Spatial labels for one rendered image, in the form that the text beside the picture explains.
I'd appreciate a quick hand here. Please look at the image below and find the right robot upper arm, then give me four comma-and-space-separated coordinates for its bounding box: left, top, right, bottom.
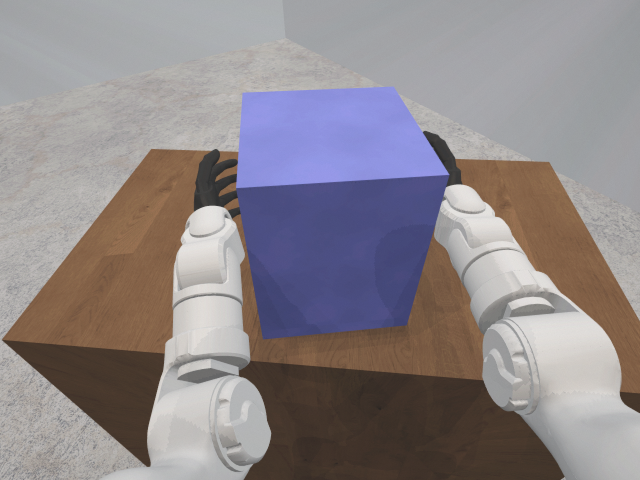
482, 312, 640, 480

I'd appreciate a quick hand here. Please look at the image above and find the pedestal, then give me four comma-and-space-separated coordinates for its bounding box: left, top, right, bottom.
2, 149, 640, 480

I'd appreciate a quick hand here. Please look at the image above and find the right robot forearm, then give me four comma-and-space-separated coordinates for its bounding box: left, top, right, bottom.
434, 184, 622, 389

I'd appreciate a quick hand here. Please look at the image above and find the right robot hand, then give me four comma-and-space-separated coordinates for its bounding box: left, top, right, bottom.
423, 131, 463, 187

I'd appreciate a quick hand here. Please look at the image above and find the carton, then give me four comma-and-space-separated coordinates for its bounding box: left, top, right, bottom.
236, 87, 449, 339

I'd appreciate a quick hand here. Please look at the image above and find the left robot hand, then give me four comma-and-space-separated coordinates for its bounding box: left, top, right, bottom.
194, 149, 241, 218

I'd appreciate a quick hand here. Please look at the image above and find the left robot upper arm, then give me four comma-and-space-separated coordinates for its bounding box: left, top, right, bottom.
99, 375, 271, 480

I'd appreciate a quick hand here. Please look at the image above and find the left robot forearm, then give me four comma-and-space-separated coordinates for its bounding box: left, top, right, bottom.
147, 206, 250, 458

